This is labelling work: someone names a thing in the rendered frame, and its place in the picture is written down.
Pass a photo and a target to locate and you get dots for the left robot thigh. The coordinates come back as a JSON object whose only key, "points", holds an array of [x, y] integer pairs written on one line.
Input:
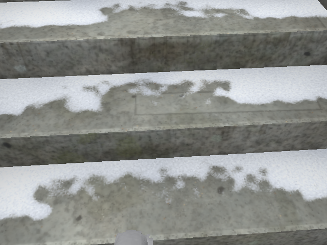
{"points": [[133, 237]]}

